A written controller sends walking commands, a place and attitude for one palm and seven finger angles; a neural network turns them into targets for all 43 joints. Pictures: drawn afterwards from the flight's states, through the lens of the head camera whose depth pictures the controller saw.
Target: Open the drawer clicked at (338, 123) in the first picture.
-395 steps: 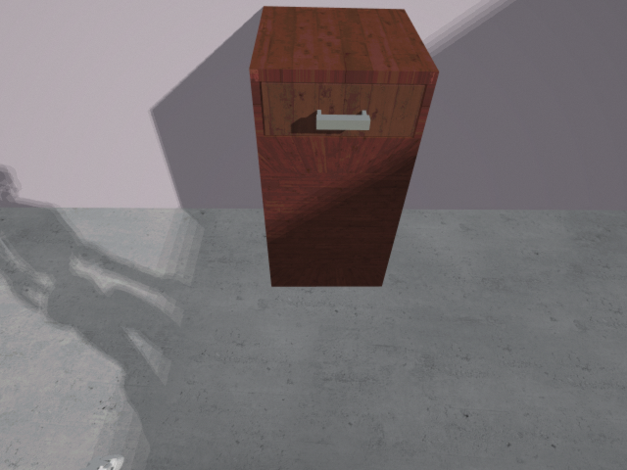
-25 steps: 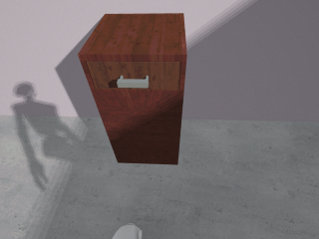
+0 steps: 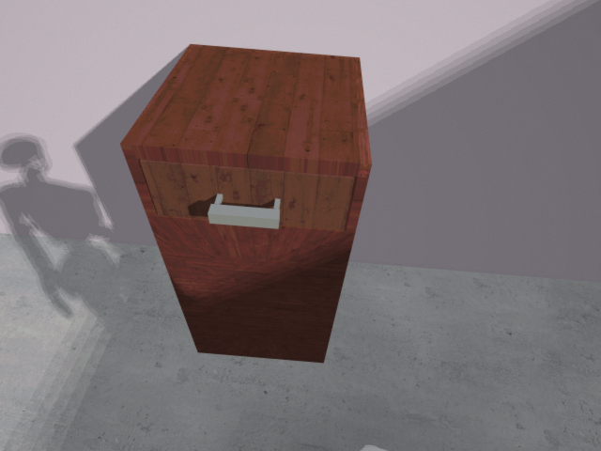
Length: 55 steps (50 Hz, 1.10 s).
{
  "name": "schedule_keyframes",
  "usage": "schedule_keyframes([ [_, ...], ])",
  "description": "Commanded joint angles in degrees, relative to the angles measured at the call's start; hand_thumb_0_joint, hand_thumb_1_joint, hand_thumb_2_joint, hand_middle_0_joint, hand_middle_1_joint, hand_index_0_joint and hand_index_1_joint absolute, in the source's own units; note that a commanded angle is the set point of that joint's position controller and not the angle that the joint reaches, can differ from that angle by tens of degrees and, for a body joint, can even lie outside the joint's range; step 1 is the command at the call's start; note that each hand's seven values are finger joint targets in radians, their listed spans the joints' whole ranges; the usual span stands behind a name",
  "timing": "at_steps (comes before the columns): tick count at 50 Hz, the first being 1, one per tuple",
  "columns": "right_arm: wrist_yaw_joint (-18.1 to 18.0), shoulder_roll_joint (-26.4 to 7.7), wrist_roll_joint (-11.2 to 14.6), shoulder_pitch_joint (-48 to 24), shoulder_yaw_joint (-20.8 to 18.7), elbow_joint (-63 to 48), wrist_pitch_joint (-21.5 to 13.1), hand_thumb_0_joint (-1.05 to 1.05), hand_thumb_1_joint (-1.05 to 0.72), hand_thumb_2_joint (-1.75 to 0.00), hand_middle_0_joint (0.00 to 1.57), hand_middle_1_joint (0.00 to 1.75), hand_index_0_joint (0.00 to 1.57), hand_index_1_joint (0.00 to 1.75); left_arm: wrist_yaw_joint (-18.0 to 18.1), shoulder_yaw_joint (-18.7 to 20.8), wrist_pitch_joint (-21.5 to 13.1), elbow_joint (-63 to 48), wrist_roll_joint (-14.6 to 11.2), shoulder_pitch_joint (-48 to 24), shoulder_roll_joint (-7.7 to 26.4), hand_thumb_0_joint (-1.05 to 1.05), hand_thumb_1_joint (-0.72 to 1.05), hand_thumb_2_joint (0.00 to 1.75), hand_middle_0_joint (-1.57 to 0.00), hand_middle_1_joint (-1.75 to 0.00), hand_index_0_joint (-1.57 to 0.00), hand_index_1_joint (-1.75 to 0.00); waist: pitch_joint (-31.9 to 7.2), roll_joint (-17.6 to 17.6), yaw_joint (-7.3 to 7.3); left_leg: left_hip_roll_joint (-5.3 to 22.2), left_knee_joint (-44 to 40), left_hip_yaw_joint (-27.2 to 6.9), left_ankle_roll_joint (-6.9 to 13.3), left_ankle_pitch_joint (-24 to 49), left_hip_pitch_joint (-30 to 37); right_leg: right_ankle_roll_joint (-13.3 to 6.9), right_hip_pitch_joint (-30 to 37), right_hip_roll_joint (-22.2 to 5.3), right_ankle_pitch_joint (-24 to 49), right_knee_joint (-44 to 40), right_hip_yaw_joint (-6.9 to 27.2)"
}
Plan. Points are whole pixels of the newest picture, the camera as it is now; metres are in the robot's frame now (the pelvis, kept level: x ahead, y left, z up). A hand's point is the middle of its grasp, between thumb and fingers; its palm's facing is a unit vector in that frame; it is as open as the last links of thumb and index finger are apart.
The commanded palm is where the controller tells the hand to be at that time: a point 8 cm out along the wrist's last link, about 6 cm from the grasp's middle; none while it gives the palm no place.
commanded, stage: come to a stop and stand still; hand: left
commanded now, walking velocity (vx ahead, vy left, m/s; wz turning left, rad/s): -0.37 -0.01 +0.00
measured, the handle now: (246, 208) +0.53 +0.15 -0.01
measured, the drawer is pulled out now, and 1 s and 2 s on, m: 0.00 0.00 0.00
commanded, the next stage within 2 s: look again from close up in 0.96 s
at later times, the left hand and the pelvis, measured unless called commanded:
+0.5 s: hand out of the picture +0.06 +0.15 -0.15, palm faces +0.08 -0.95 -0.30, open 7.4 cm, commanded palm none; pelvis -0.02 -0.05 +0.00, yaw +1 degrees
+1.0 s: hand out of the picture -0.09 +0.17 -0.18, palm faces +0.01 -0.99 -0.15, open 7.4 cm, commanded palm none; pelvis -0.07 -0.01 +0.01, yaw +0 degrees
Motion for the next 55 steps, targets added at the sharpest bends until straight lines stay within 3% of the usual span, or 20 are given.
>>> schedule_keyframes([
  [1,-0.3,-6.1,-0.4,2.4,-0.5,-1.7,1.5,0.0,-0.9,-0.9,0.2,0.3,0.2,0.3,-0.1,-0.3,2.0,-1.0,-0.1,6.6,1.1,0.0,0.9,0.9,-0.2,-0.3,-0.2,-0.3,2.9,12.2,-0.1,15.1,-3.4,-5.7,4.1,48.3,-3.9,0.0,8.3,2.1,1.1,-9.4,-2.6],
  [5,-0.3,-9.0,-1.1,3.2,-2.1,-2.0,4.0,0.0,-0.9,-0.9,0.2,0.3,0.2,0.3,-0.2,0.7,2.1,-4.4,-0.1,2.3,4.7,0.0,0.9,0.9,-0.2,-0.3,-0.2,-0.3,4.0,13.1,-0.57,16.7,2.2,-8.4,3.9,45.6,-0.2,-1.3,8.5,2.8,-1.3,-14.7,-2.1],
  [7,0.0,-8.8,-0.9,2.7,-2.4,-2.2,4.7,0.0,-0.9,-0.9,0.2,0.3,0.2,0.3,-0.4,1.3,1.4,-4.5,-0.1,4.1,6.6,0.0,0.9,0.9,-0.2,-0.3,-0.2,-0.3,2.2,9.3,1.25,13.2,8.9,-6.6,0.5,32.8,-1.6,-1.3,14.1,1.0,13.5,-24.2,-1.4],
  [8,0.3,-7.0,-0.6,5.4,-2.4,-2.2,5.0,0.0,-0.9,-0.9,0.2,0.3,0.2,0.3,-0.3,1.8,0.6,-4.6,0.3,4.9,10.3,0.0,0.9,0.9,-0.2,-0.3,-0.2,-0.3,-2.6,-0.3,0.82,7.2,19.2,-3.6,-2.6,15.2,-5.4,-3.7,20.6,-6.0,38.9,-26.2,6.0],
  [9,0.4,-4.7,0.0,7.6,-2.3,-3.0,5.3,0.0,-0.9,-0.9,0.2,0.3,0.2,0.3,0.0,2.6,0.3,-4.5,0.2,6.2,14.3,0.0,0.9,0.9,-0.2,-0.3,-0.2,-0.3,-7.3,-11.7,0.76,-0.5,32.9,-1.6,-5.1,-20.8,-12.7,-11.4,26.9,-18.4,65.8,-26.5,18.3],
  [10,-0.2,-6.0,0.2,8.0,-2.5,-3.8,5.8,0.0,-0.9,-0.9,0.2,0.3,0.2,0.3,0.3,2.6,0.5,-5.2,-0.3,6.6,14.1,0.0,0.9,0.9,-0.2,-0.3,-0.2,-0.3,-9.6,-9.5,1.16,-1.2,40.7,-8.5,-4.4,-26.3,-12.6,-15.2,25.8,-22.1,71.6,-27.5,16.7],
  [15,1.2,-6.9,-0.5,4.3,-3.1,-2.8,8.4,0.0,-0.9,-0.9,0.2,0.3,0.2,0.3,1.5,2.2,1.2,-7.8,-0.6,-3.3,11.0,0.0,0.9,0.9,-0.2,-0.3,-0.2,-0.3,-7.6,-2.8,-0.5,0.6,52.8,-13.0,-6.2,-11.9,-17.6,-11.9,19.6,-14.3,38.8,-30.5,10.2],
  [21,2.6,-7.7,-1.2,5.5,-2.9,-2.9,9.0,0.0,-0.9,-0.9,0.2,0.3,0.2,0.3,1.1,2.5,1.7,-8.3,0.1,-4.4,11.8,0.0,0.9,0.9,-0.2,-0.3,-0.2,-0.3,-4.6,-9.0,-0.24,1.4,40.9,-10.3,-7.0,-7.0,-16.0,-7.8,15.6,-11.1,-5.9,-40.8,11.0],
  [25,3.0,-6.5,-0.7,8.7,-2.3,-2.2,8.4,0.0,-0.9,-0.9,0.2,0.3,0.2,0.3,0.4,2.9,2.4,-7.9,1.0,-3.8,13.2,0.0,0.9,0.9,-0.2,-0.3,-0.2,-0.3,-3.4,-13.3,-0.48,-0.3,25.9,-3.9,-5.6,-13.0,-7.8,-5.4,12.0,-8.6,-19.7,-47.0,11.0],
  [30,2.4,-3.8,-0.5,24.5,-0.9,2.9,6.6,0.0,-0.9,-0.9,0.2,0.3,0.2,0.3,0.3,3.0,3.3,-6.4,0.8,-6.7,12.7,0.0,0.9,0.9,-0.2,-0.3,-0.2,-0.3,-3.0,-9.9,-6.02,-2.0,-0.7,0.8,-2.1,-10.1,9.1,-1.0,5.6,-4.6,-23.1,-47.4,6.6],
  [31,1.8,-4.7,-1.0,26.2,-0.7,3.6,6.2,0.0,-0.9,-0.9,0.2,0.3,0.2,0.3,0.1,2.3,3.7,-5.9,0.2,-6.6,10.2,0.0,0.9,0.9,-0.2,-0.3,-0.2,-0.3,-0.4,-2.0,-6.66,-0.4,-8.3,-2.7,-1.2,-9.7,8.9,0.4,2.7,-1.5,-23.2,-38.9,3.5],
  [33,0.2,-11.7,-1.6,14.9,-1.6,-1.4,5.6,0.0,-0.9,-0.9,0.2,0.3,0.2,0.3,-0.3,1.4,4.5,-6.8,-1.2,-4.3,3.0,0.0,0.9,0.9,-0.2,-0.3,-0.2,-0.3,12.7,22.3,-3.56,21.6,-25.1,-30.4,2.3,-33.6,-12.4,1.0,-7.6,7.6,-11.7,-5.7,-0.3],
  [36,0.0,-10.7,-1.4,1.4,0.0,-4.5,4.1,0.0,-0.9,-0.9,0.2,0.3,0.2,0.3,-2.3,3.0,4.3,-5.4,0.3,-0.3,6.6,0.0,0.9,0.9,-0.2,-0.3,-0.2,-0.3,11.7,12.9,2.92,17.7,-24.8,-25.8,1.2,-29.3,-22.6,-0.5,-4.3,6.5,-0.9,11.7,6.7],
  [38,-0.1,-9.3,-0.9,5.4,0.3,-3.0,2.4,0.0,-0.9,-0.9,0.2,0.3,0.2,0.3,-2.9,2.7,3.2,-2.6,0.4,3.7,6.2,0.0,0.9,0.9,-0.2,-0.3,-0.2,-0.3,8.1,9.3,1.65,12.3,-20.2,-17.9,-0.1,-18.6,-11.4,0.0,-6.6,8.2,4.1,16.5,3.9],
  [42,-1.0,-7.6,-0.8,17.2,0.0,1.5,1.5,0.0,-0.9,-0.9,0.2,0.3,0.2,0.3,-2.7,1.9,1.9,-2.6,0.2,0.8,5.7,0.0,0.9,0.9,-0.2,-0.3,-0.2,-0.3,4.2,8.5,-3.16,14.6,-15.8,-20.3,0.1,-12.6,5.5,0.1,-15.1,6.2,2.7,12.7,3.7],
  [51,-1.5,-5.8,-1.5,22.5,0.2,5.6,1.6,0.0,-0.9,-0.9,0.2,0.3,0.2,0.3,-2.9,-0.1,1.7,-2.9,-0.3,-5.4,2.0,0.0,0.9,0.9,-0.2,-0.3,-0.2,-0.3,5.8,12.1,-5.9,18.2,-13.3,-20.2,7.7,4.8,6.6,-0.4,-6.4,2.5,-7.5,-6.8,-0.1],
  [52,-1.4,-5.9,-1.6,21.4,0.2,5.6,1.7,0.0,-0.9,-0.9,0.2,0.3,0.2,0.3,-2.8,-0.3,1.6,-2.6,-0.4,-4.9,1.3,0.0,0.9,0.9,-0.2,-0.3,-0.2,-0.3,5.2,12.6,-5.41,17.4,-12.5,-18.6,7.3,6.7,5.3,-0.5,-3.3,2.7,-8.1,-9.8,-0.9],
  [53,0.4,-10.3,-1.2,10.0,0.3,2.4,1.0,0.0,-0.9,-0.9,0.2,0.3,0.2,0.3,-0.4,-1.8,1.0,2.4,-0.8,1.9,3.8,0.0,0.9,0.9,-0.2,-0.3,-0.2,-0.3,7.9,18.7,0.24,17.1,-6.2,-10.8,4.3,2.8,-16.8,-5.5,10.9,-1.3,-2.3,-7.0,2.2],
  [54,1.5,-5.4,-1.6,6.0,1.0,-1.7,2.0,0.0,-0.9,-0.9,0.2,0.3,0.2,0.3,-0.8,-2.0,1.2,0.5,-0.2,7.9,5.5,0.0,0.9,0.9,-0.2,-0.3,-0.2,-0.3,8.8,9.6,3.64,10.9,-4.8,-7.5,1.4,-21.6,-26.9,-3.9,19.8,4.7,-9.4,-14.0,-3.6],
  [55,2.1,-6.7,-2.2,4.2,0.8,-3.0,2.1,0.0,-0.9,-0.9,0.2,0.3,0.2,0.3,-1.2,-1.6,0.9,2.0,0.3,13.5,5.6,0.0,0.9,0.9,-0.2,-0.3,-0.2,-0.3,7.9,3.4,5.66,5.8,1.1,-3.7,-0.1,-22.7,-25.0,-3.3,20.7,5.3,-8.2,-19.3,-2.8],
])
